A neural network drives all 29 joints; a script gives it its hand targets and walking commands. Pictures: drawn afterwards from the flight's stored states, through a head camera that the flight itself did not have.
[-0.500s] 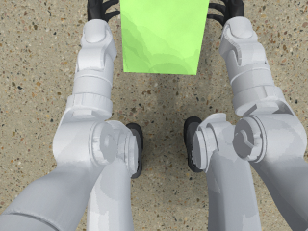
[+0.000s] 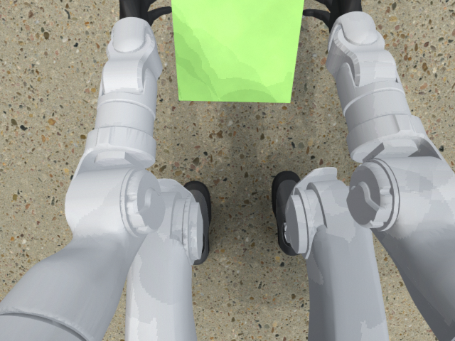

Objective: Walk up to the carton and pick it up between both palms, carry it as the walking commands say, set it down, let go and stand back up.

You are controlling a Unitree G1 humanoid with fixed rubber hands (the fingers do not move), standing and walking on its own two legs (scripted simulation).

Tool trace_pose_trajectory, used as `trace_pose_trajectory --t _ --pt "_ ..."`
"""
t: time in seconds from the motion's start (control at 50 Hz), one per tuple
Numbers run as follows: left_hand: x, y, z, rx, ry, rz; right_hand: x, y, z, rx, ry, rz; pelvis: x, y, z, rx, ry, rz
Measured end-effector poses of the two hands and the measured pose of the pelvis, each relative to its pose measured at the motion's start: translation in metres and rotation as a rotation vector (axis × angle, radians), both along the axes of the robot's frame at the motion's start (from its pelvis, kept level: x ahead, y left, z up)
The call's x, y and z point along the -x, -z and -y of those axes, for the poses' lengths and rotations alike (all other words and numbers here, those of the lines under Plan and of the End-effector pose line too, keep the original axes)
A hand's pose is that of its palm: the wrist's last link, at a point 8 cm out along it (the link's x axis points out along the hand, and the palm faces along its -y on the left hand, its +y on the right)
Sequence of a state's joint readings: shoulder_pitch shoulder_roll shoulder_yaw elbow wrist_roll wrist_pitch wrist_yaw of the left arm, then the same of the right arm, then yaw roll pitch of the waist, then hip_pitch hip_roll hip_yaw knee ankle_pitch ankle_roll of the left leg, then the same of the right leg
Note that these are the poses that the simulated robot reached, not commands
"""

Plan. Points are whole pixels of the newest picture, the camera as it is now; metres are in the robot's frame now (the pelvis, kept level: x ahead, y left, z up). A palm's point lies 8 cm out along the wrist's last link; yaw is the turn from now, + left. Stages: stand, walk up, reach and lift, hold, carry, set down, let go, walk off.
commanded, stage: set down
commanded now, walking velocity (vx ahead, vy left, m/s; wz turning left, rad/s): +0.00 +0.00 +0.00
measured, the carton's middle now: (235, 31) +0.54 +0.00 -0.27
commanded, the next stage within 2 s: none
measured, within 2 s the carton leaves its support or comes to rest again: rests again in 1.32 s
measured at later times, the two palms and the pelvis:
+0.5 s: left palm (137, 14) +0.54 +0.14 -0.16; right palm (342, 12) +0.53 -0.14 -0.17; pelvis +0.00 +0.00 +0.00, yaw +0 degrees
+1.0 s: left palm (138, 12) +0.55 +0.14 -0.17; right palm (341, 9) +0.54 -0.15 -0.17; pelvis +0.01 +0.00 +0.00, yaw +0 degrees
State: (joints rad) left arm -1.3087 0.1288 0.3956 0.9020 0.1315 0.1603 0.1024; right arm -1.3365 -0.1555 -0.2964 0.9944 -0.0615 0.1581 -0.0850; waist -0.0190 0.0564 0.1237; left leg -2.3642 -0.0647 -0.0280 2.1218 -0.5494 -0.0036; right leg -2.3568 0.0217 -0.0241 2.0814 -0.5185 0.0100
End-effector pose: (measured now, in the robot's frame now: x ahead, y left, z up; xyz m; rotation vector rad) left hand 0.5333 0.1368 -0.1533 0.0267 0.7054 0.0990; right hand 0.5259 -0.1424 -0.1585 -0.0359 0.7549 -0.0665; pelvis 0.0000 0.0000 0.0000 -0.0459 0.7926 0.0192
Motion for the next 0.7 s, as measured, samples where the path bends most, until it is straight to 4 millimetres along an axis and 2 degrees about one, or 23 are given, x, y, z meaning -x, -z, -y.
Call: trace_pose_trajectory --t 0.7 --pt "-0.0105 0.0099 -0.0021 0.031 0.021 0.019 -0.0096 0.0105 0.0027 -0.038 -0.001 0.016 -0.0078 0.0005 -0.0001 0.0 -0.001 -0.019"
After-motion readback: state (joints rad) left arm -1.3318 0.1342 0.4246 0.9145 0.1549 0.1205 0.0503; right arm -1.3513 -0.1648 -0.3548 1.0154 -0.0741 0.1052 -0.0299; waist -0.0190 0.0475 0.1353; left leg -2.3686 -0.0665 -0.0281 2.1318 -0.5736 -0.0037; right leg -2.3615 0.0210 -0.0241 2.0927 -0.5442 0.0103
